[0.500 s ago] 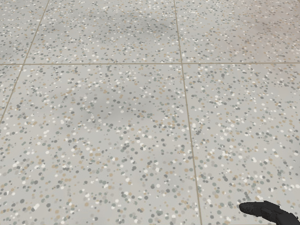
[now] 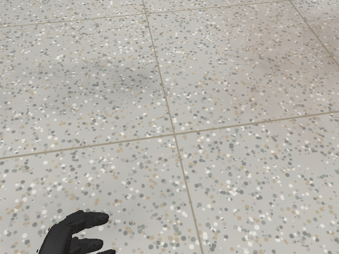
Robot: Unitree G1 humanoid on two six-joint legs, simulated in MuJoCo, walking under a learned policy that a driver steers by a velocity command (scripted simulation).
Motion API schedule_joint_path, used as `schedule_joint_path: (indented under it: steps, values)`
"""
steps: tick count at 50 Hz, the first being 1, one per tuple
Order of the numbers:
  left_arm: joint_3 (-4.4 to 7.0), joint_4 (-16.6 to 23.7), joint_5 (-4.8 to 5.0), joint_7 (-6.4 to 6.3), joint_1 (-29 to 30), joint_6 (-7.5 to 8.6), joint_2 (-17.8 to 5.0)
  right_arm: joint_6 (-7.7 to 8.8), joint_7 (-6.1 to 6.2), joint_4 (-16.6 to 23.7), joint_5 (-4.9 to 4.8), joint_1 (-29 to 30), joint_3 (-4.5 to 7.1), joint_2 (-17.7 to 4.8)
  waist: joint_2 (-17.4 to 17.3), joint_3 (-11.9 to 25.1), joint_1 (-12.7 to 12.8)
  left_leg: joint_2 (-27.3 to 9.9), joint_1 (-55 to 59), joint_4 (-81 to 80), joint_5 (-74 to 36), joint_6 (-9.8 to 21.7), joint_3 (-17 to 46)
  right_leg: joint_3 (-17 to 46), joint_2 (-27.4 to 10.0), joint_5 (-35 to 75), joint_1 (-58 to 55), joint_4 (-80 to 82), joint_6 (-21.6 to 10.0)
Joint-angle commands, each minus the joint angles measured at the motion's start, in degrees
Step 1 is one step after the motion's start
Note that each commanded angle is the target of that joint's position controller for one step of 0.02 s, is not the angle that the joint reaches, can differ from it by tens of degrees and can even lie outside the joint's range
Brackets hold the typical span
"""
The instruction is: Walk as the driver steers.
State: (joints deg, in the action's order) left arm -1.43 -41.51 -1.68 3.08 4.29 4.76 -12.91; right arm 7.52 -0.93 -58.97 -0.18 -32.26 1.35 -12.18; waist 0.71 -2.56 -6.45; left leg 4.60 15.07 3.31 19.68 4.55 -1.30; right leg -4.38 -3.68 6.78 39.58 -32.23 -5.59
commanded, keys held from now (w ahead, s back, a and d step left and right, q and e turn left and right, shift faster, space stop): w+q+shift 0.42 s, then w+shift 0.20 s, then w+e+shift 0.38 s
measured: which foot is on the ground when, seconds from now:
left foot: down 0.00-0.06, up 0.08-0.50, down 0.52-0.98, up 1.00-1.00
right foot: up 0.00-0.04, down 0.06-0.52, up 0.54-0.96, down 0.98-1.00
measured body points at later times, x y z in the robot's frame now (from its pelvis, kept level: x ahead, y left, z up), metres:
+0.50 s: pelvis +0.47 +0.05 -0.02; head +0.49 +0.06 +0.43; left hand +0.33 +0.27 -0.16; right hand +0.77 -0.09 -0.09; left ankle +0.63 +0.14 -0.71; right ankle +0.26 -0.11 -0.70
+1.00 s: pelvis +0.93 +0.21 -0.02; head +0.94 +0.22 +0.43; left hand +1.00 +0.49 -0.13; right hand +0.98 -0.06 -0.15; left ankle +0.65 +0.16 -0.66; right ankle +1.06 +0.22 -0.73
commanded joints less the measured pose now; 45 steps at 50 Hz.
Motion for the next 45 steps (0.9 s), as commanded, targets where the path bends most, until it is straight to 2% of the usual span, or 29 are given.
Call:
schedule_joint_path:
  steps: [1,2,3,4,5,6,7,8,9,10,12,15,16,19,21,23,24,25,26,27,28,29,30,32,33,35,39,42,45]
  values:
    - [3.13,0.92,-0.13,-1.96,-10.01,0.71,-9.55,-0.33,1.28,3.01,1.14,3.11,2.6,-14.68,-7.01,5.09,11.44,-14.4,-9.19,18.64,-72.53,3.94,4.99,0.27,6.23,-8.34,-25.13,0.9,-1.73]
    - [4.15,-2.5,-0.1,-2.89,-21.49,0.8,-11.18,-1.12,1.65,3.27,1.4,5.16,2.89,-15.63,-6.78,10.43,17.15,-13.31,-13.05,32.67,-66.64,3.77,4.9,1.18,5.53,-11.02,-36.87,2.82,-1.98]
    - [5.53,-4.76,-1.15,-4.05,-31.41,0.76,-14.97,-1.22,1.58,4.56,1.81,5.96,2.33,-12.34,-4.84,16.18,20.18,-10.8,-24.09,49.39,-50.43,4.02,4.62,8.72,-2.89,-21.2,-50.53,0.12,-2.43]
    - [6.98,-4.71,-3.96,-4.1,-32.66,0.99,-19.7,-1.13,0.86,6.58,-0.71,-3.05,0.0,-0.37,12.57,25.28,12.3,-2.69,-46.05,73.92,1.59,2.54,3.15,37.13,-22.68,-35.92,-67.76,3.75,-7.83]
    - [6.86,-4.26,-2.12,-2.97,-30.98,0.59,-15.53,-1.06,1.37,7.21,-2.02,0.09,1.24,-7.21,9.35,28.03,13.73,-2.52,-52.33,80.42,3.98,3.92,6.7,50.36,-23.0,-44.58,-65.9,14.25,-8.19]
    - [6.1,-4.33,-1.64,-2.77,-24.76,0.94,-11.26,-1.36,1.55,8.78,-1.55,8.22,1.83,-8.84,5.2,15.28,12.16,-6.43,-56.26,78.29,-3.37,3.99,6.39,38.79,-19.54,-43.32,-55.78,16.53,-5.72]
    - [5.65,-4.71,-1.42,-2.56,-22.1,1.38,-8.3,-1.74,1.08,9.42,-0.9,11.31,1.65,-8.02,0.98,8.97,11.17,-8.33,-55.68,75.54,-6.07,3.74,5.91,30.91,-17.96,-34.44,-47.3,18.04,-4.64]
    - [5.36,-5.63,-1.44,-2.62,-21.46,1.61,-6.87,-2.51,0.45,9.44,-0.14,12.76,1.66,-6.62,-0.61,4.97,9.68,-9.87,-53.83,73.96,-6.67,3.64,5.95,23.44,-15.14,-27.4,-40.9,19.68,-2.67]
    - [4.9,-6.9,-0.96,-2.83,-22.17,1.94,-5.5,-3.61,-0.21,10.07,0.78,11.03,1.56,-5.06,2.3,3.95,7.27,-10.8,-51.71,73.17,-6.77,3.01,5.74,18.49,-14.64,-24.29,-36.48,20.5,-2.04]
    - [4.55,-8.09,-0.36,-2.64,-22.88,2.32,-3.95,-4.71,-0.66,10.53,1.25,11.61,1.41,-3.64,2.54,2.53,6.17,-11.92,-51.42,72.88,-6.52,2.65,5.49,14.43,-13.68,-22.35,-33.88,21.55,-1.09]
    - [4.62,-9.47,1.05,-2.36,-23.34,3.11,-3.94,-6.18,-1.51,13.2,1.54,15.46,1.17,-2.1,2.82,-0.33,4.87,-13.55,-55.24,71.4,-8.23,1.86,4.32,6.91,-12.78,-18.33,-31.74,23.87,0.57]
    - [4.52,-10.0,0.56,-2.08,-22.74,4.04,-3.98,-6.56,-2.64,17.44,1.52,23.71,0.51,-1.95,3.41,-4.26,4.36,-13.01,-56.52,62.99,-18.35,1.73,0.38,-4.8,-8.46,-6.86,-27.82,26.09,2.19]
    - [4.53,-10.04,0.34,-2.15,-22.68,4.11,-4.25,-6.63,-2.84,17.56,1.09,24.69,0.58,-2.55,2.33,-3.97,4.41,-11.53,-56.12,60.1,-21.57,2.24,-1.24,-8.32,-6.29,-2.82,-28.97,25.99,2.96]
    - [4.89,-10.64,0.8,-2.88,-25.23,4.33,-7.51,-6.2,-3.84,20.62,1.49,31.74,0.18,-3.82,0.81,-7.37,4.84,-9.74,-51.94,44.26,-26.54,4.37,-6.92,-13.19,-7.4,11.49,-32.07,27.2,4.2]
    - [5.19,-10.3,0.89,-3.98,-27.13,3.58,-10.29,-5.81,-4.08,20.25,1.43,31.42,0.56,-5.52,1.62,-4.79,4.11,-5.07,-47.03,39.7,-26.47,6.08,-10.89,-14.72,-8.01,33.72,-39.21,22.14,5.01]
    - [5.94,-9.74,0.58,-5.1,-27.38,1.86,-14.03,-5.52,-3.45,17.97,1.45,23.64,1.31,-7.69,5.29,0.4,-0.57,-0.99,-37.14,38.15,-20.05,7.67,-10.55,-13.76,-10.34,51.73,-42.94,10.84,4.41]
    - [6.4,-8.9,0.12,-5.28,-25.07,0.79,-15.62,-5.4,-2.78,15.26,1.52,13.98,2.36,-9.73,6.81,4.87,-5.46,0.44,-27.52,38.19,-15.99,8.87,-8.75,-12.56,-11.48,54.74,-41.81,-0.21,3.08]
    - [6.52,-8.0,-0.44,-5.13,-22.79,-0.23,-15.63,-5.39,-1.69,11.0,1.72,1.72,3.9,-12.08,6.15,9.85,-10.33,1.05,-15.38,35.3,-11.7,10.31,-5.58,-10.91,-11.36,48.87,-37.9,-15.72,1.36]
    - [6.54,-8.54,-0.59,-4.47,-22.9,-0.6,-13.69,-5.86,-0.39,9.07,1.81,-0.99,5.46,-14.73,0.47,9.3,-10.02,-2.09,-7.59,31.57,-6.27,11.73,1.32,-10.72,-4.98,15.31,-28.01,-37.62,1.83]
    - [4.41,-4.43,0.12,-3.56,-30.12,0.14,-4.34,-6.34,0.0,10.5,3.35,6.76,6.47,-20.83,-16.43,10.64,2.87,-16.31,3.96,29.24,-10.38,16.59,26.83,-6.1,3.39,-35.86,-4.56,-59.29,4.41]
    - [3.92,-1.06,1.36,-3.45,-26.23,1.49,-6.34,-6.52,0.0,11.85,2.33,5.7,6.82,-20.46,-11.03,19.32,-0.08,-20.84,7.97,15.55,4.07,20.9,43.54,5.35,3.92,-31.8,3.43,-62.92,3.75]
    - [4.02,-0.57,1.55,-3.45,-20.85,2.27,-8.22,-6.1,0.64,11.47,2.23,7.41,6.31,-17.21,-3.73,9.9,0.11,-21.19,0.63,9.86,7.82,18.61,41.63,6.05,1.04,-27.27,8.16,-60.16,3.31]
    - [3.9,-0.97,1.33,-3.32,-19.96,2.47,-8.2,-5.58,0.81,10.91,2.01,9.58,5.5,-14.06,1.91,3.55,2.92,-19.86,-9.12,8.85,4.89,16.05,36.13,6.12,-1.72,-24.16,6.22,-54.71,2.9]
    - [3.22,-2.49,-0.11,-2.58,-21.85,0.59,-5.97,-3.68,1.27,10.9,1.79,13.13,3.95,-9.93,5.09,1.29,7.7,-16.03,-23.01,7.62,-0.9,12.91,25.86,7.61,-4.86,-22.64,-2.6,-47.65,3.41]
    - [3.02,-3.42,-0.22,-1.98,-22.64,-0.79,-5.0,-2.57,1.26,10.41,1.51,13.37,3.19,-8.17,4.79,0.29,8.82,-14.74,-27.6,5.87,-2.22,11.64,21.6,8.05,-6.03,-22.43,-5.3,-44.92,3.88]
    - [2.95,-2.81,0.21,-0.99,-19.3,-2.23,-4.35,-0.77,0.79,9.4,1.17,12.08,3.24,-8.81,2.99,-3.43,8.46,-12.72,-30.34,2.92,-7.76,8.7,14.1,7.73,-6.96,-19.31,-3.03,-38.34,4.15]
    - [2.62,-0.06,1.59,-0.29,-9.25,-1.83,-3.71,0.69,-0.36,8.31,0.76,7.93,2.67,-7.73,-0.74,-5.63,4.48,-7.23,-26.15,1.13,-32.4,0.84,-1.6,3.04,-2.55,-3.03,-1.71,-19.9,1.35]
    - [1.97,1.25,1.74,0.48,-4.21,-1.05,-2.94,1.44,0.39,7.4,0.52,5.47,1.92,-7.97,-1.59,-4.85,2.95,-8.93,-19.66,-1.08,-47.18,-1.75,-6.26,-2.96,0.53,6.58,-5.57,-8.28,-1.18]
    - [2.57,-0.15,1.07,0.6,-7.15,-1.06,-5.67,1.0,2.6,7.44,1.12,6.05,2.0,-11.29,-5.78,-0.34,5.88,-11.66,-7.8,6.46,-76.24,-4.61,-9.73,-6.98,6.34,4.62,-10.06,-3.38,-3.1]
Keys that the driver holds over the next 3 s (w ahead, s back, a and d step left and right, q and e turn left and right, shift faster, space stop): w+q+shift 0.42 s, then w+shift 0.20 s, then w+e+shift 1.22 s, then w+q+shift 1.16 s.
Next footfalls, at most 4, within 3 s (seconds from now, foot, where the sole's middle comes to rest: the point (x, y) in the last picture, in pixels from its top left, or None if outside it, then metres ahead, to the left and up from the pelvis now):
0.06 right None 0.28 -0.11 -0.76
0.52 left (119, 206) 0.66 0.15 -0.76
0.98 right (101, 123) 1.10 0.23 -0.76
1.40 left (61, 73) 1.49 0.47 -0.76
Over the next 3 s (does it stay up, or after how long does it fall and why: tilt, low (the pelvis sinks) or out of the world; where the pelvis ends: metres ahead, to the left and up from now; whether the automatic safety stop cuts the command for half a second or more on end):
stays up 2.65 -0.13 0.01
